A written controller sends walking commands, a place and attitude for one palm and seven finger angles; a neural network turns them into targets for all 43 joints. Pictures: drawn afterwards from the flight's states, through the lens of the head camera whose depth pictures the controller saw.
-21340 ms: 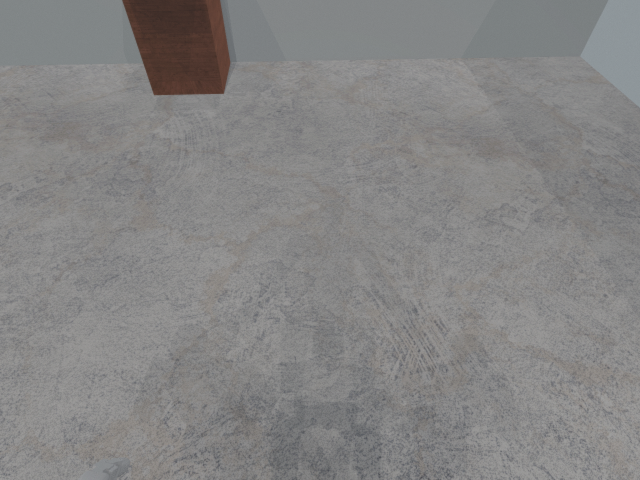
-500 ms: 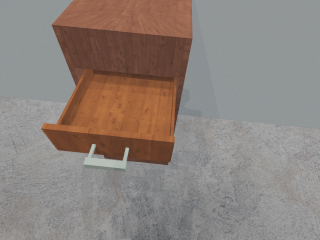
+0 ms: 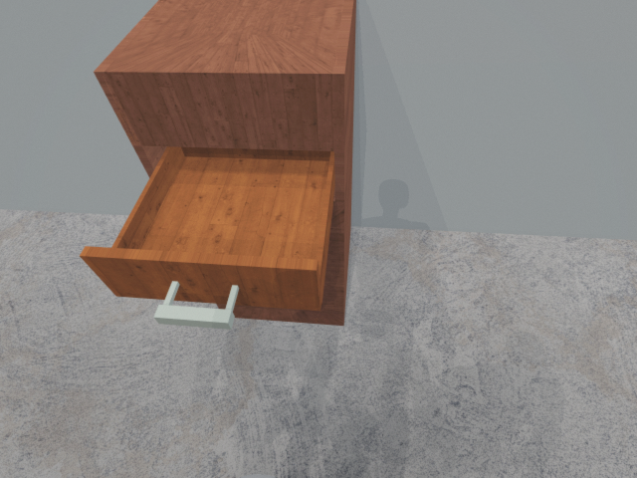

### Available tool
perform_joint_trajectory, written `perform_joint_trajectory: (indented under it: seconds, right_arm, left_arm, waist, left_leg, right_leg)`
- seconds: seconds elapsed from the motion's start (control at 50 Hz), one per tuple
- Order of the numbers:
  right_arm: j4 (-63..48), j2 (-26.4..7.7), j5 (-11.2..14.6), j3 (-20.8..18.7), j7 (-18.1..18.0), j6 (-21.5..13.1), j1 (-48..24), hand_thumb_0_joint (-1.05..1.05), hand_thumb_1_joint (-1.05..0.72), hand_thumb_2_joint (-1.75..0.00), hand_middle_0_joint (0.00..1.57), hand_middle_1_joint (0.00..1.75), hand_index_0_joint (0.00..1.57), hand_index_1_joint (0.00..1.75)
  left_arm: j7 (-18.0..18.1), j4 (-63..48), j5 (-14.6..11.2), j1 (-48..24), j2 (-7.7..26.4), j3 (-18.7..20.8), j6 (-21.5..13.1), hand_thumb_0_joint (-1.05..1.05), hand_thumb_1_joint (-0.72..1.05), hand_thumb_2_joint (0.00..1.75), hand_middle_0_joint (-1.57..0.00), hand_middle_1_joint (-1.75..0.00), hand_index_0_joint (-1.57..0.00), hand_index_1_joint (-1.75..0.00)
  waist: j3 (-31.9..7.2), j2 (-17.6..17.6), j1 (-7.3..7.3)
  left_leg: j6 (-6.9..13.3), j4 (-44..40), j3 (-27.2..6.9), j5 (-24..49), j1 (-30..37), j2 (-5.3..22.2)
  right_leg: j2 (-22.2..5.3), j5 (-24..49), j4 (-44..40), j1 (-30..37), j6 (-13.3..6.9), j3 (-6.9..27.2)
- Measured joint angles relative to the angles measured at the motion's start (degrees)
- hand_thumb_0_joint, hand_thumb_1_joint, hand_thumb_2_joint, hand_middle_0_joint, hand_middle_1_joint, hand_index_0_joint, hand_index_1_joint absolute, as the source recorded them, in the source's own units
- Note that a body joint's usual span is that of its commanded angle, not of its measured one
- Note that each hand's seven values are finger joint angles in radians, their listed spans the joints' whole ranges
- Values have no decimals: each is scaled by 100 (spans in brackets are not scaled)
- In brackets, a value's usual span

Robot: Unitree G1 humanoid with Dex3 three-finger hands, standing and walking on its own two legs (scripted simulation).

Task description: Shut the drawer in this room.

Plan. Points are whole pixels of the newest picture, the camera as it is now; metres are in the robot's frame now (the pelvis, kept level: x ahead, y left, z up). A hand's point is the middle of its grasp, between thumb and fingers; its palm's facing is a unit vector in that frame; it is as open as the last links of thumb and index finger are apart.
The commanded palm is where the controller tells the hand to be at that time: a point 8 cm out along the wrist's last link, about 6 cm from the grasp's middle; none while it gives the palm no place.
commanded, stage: come to a stop and stand still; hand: left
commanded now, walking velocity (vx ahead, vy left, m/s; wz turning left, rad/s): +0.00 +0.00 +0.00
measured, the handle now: (199, 303) +0.37 +0.24 -0.08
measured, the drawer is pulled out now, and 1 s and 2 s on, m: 0.28 0.28 0.28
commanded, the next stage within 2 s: look again from close up in 1.22 s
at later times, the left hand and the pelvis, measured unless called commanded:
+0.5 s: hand out of the picture +0.00 +0.26 -0.18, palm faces +0.00 -0.97 -0.25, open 7.4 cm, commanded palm none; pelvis -0.01 +0.07 -0.01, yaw -1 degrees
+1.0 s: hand out of the picture +0.04 +0.21 -0.18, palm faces -0.01 -0.97 -0.24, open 7.3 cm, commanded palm none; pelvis +0.01 +0.03 -0.01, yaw -1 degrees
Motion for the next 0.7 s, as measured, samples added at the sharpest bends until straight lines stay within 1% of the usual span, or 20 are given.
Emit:
perform_joint_trajectory:
  seconds: [0.04, 0.08, 0.1, 0.12, 0.14, 0.16, 0.18, 0.22, 0.26, 0.3, 0.34, 0.38, 0.52, 0.62, 0.7]
  right_arm:
    - [-7, 13, 23, 24, -14, -27, -28, 1, -91, -90, 20, 30, 20, 30]
    - [-28, 47, 40, 55, -35, -89, -72, 1, -91, -90, 20, 30, 20, 30]
    - [-88, 41, 38, 84, -34, -141, -74, 1, -91, -90, 20, 30, 20, 30]
    - [-203, 5, 29, 104, -34, -207, -30, 1, -91, -90, 20, 30, 20, 30]
    - [-313, -29, 16, 116, -44, -272, 25, 1, -91, -90, 20, 30, 20, 30]
    - [-364, 7, -5, 134, -59, -304, 34, 1, -91, -90, 20, 30, 20, 30]
    - [-412, 53, -27, 173, -61, -316, 53, 1, -91, -90, 20, 30, 20, 30]
    - [-503, 146, -37, 266, -65, -338, 110, 1, -91, -90, 20, 30, 20, 30]
    - [-551, 243, -27, 351, -76, -341, 139, 1, -91, -90, 20, 30, 20, 30]
    - [-546, 249, -17, 344, -134, -341, 130, 1, -94, -90, 20, 30, 20, 30]
    - [-527, 215, -5, 364, -111, -350, 124, 1, -96, -90, 20, 30, 20, 30]
    - [-511, 196, -3, 389, -82, -364, 128, 1, -96, -90, 20, 30, 20, 30]
    - [-323, 212, 2, 461, -70, -443, 261, 1, -94, -90, 20, 30, 20, 30]
    - [-103, 278, 7, 486, -98, -465, 364, 1, -92, -90, 20, 30, 20, 30]
    - [45, 332, 12, 480, -119, -468, 415, 1, -92, -90, 20, 30, 20, 30]
  left_arm:
    - [-2, 27, 14, 32, 40, 21, 12, 1, 91, 90, -20, -30, -20, -30]
    - [-6, 98, 7, 64, 95, 42, 41, 1, 91, 90, -20, -30, -20, -30]
    - [40, 150, 4, 102, 113, 16, 24, 1, 90, 90, -20, -30, -20, -30]
    - [80, 174, -12, 164, 112, -29, 22, 1, 90, 90, -20, -30, -20, -30]
    - [97, 190, -33, 204, 109, -65, 37, 1, 90, 90, -20, -30, -20, -30]
    - [105, 219, -50, 206, 137, -74, 63, 1, 90, 90, -20, -30, -20, -30]
    - [108, 228, -56, 232, 162, -82, 96, 1, 90, 90, -20, -30, -20, -30]
    - [88, 240, -55, 296, 184, -122, 159, 1, 91, 90, -20, -30, -20, -30]
    - [48, 228, -66, 355, 192, -165, 167, 1, 91, 90, -20, -30, -20, -30]
    - [21, 214, -73, 405, 176, -199, 144, 1, 91, 90, -20, -30, -20, -30]
    - [3, 199, -72, 460, 152, -233, 136, 1, 91, 90, -20, -30, -20, -30]
    - [-9, 184, -63, 501, 136, -257, 134, 1, 91, 90, -20, -30, -20, -30]
    - [-21, 189, -68, 465, 98, -293, 80, 1, 91, 90, -20, -30, -20, -30]
    - [-14, 250, -91, 346, 51, -298, 44, 1, 91, 90, -20, -30, -20, -30]
    - [-7, 302, -102, 233, 2, -295, 32, 1, 91, 90, -20, -30, -20, -30]
  waist:
    - [26, -45, 49]
    - [34, -91, 70]
    - [24, -75, 43]
    - [-24, 17, -19]
    - [-72, 131, -87]
    - [-58, 102, -94]
    - [-59, 67, -56]
    - [-99, 85, -24]
    - [-146, 133, -18]
    - [-174, 163, -9]
    - [-223, 195, 1]
    - [-268, 198, -10]
    - [-260, 147, -69]
    - [-155, 113, -111]
    - [-75, 110, -151]
  left_leg:
    - [17, -474, 13, -69, 197, 5]
    - [39, -1120, 57, 125, 454, 6]
    - [48, -1443, 101, 306, 596, 26]
    - [82, -1728, 104, 420, 717, 75]
    - [171, -1857, 69, 509, 750, 126]
    - [261, -1687, 77, 466, 700, 79]
    - [324, -1540, 122, 382, 696, 37]
    - [400, -1443, 180, 276, 773, -8]
    - [452, -1465, 212, 265, 861, -58]
    - [495, -1537, 264, 291, 958, -122]
    - [528, -1656, 336, 332, 1044, -153]
    - [552, -1790, 398, 387, 1100, -180]
    - [569, -2131, 471, 531, 1208, -227]
    - [527, -2199, 463, 522, 1280, -198]
    - [478, -2208, 447, 491, 1331, -152]
  right_leg:
    - [-22, 33, 6, -57, 35, 6]
    - [-33, 44, 61, -126, 91, 9]
    - [-25, 20, 159, -183, 131, -4]
    - [8, -49, 325, -268, 177, -60]
    - [31, -156, 538, -361, 220, -144]
    - [-27, -261, 720, -403, 231, -136]
    - [-62, -332, 824, -404, 174, -84]
    - [-37, -542, 907, -338, 71, 65]
    - [1, -435, 826, -243, 23, 218]
    - [-26, -279, 757, -173, 90, 329]
    - [-43, -271, 672, -128, 153, 402]
    - [-55, -236, 586, -116, 167, 465]
    - [-79, -126, 372, -93, 243, 540]
    - [-57, -143, 348, -44, 357, 530]
    - [-17, -191, 371, -7, 402, 508]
